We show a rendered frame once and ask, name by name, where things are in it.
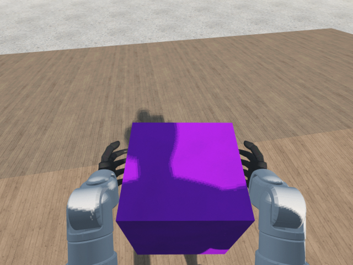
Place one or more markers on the robot right forearm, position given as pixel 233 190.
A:
pixel 282 220

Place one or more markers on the robot left forearm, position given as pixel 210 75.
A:
pixel 89 216

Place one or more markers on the robot right hand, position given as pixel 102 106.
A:
pixel 256 160

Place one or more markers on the carton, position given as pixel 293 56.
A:
pixel 183 191

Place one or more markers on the robot left hand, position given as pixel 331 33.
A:
pixel 108 157

